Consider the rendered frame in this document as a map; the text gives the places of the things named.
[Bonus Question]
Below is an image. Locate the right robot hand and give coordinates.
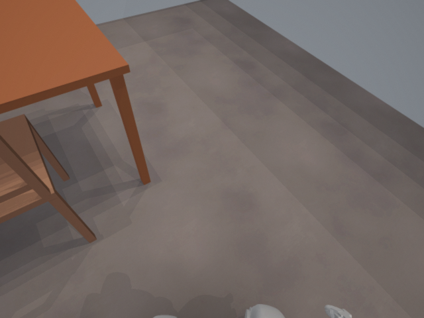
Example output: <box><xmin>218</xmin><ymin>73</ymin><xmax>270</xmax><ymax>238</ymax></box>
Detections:
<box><xmin>325</xmin><ymin>305</ymin><xmax>352</xmax><ymax>318</ymax></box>

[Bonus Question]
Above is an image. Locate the table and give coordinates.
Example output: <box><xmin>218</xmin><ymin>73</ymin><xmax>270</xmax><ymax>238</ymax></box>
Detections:
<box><xmin>0</xmin><ymin>0</ymin><xmax>151</xmax><ymax>185</ymax></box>

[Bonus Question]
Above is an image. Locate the chair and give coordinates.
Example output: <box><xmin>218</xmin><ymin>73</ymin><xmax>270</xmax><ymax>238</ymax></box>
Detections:
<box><xmin>0</xmin><ymin>114</ymin><xmax>97</xmax><ymax>243</ymax></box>

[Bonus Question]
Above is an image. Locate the right robot thigh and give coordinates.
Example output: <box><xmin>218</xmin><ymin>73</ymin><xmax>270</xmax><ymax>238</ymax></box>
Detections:
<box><xmin>245</xmin><ymin>304</ymin><xmax>285</xmax><ymax>318</ymax></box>

